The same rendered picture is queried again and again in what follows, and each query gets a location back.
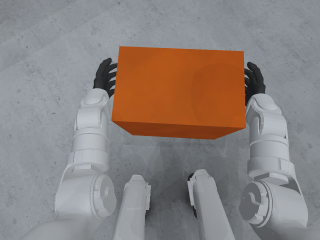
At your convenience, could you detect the robot right shin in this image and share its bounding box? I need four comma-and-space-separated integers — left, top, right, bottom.
191, 169, 217, 209

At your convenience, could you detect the robot left hand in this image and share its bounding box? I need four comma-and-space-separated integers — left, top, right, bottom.
93, 58, 118, 99

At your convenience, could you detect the left robot forearm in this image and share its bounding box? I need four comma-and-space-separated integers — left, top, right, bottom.
54, 88, 111, 214

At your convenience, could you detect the robot right hand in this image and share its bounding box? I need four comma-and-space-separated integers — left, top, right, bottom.
244, 62, 266, 106

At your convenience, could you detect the right robot foot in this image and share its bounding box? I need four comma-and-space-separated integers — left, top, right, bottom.
188, 173, 197, 218

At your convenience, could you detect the right robot forearm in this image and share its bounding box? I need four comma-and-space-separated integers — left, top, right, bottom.
245, 93, 308, 220

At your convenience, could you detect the left robot upper arm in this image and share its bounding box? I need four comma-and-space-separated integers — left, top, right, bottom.
19, 173, 117, 240

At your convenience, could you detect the carton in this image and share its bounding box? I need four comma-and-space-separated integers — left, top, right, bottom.
111, 46, 246, 140

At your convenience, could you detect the right robot upper arm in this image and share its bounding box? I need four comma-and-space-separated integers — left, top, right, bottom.
239, 180, 320, 240

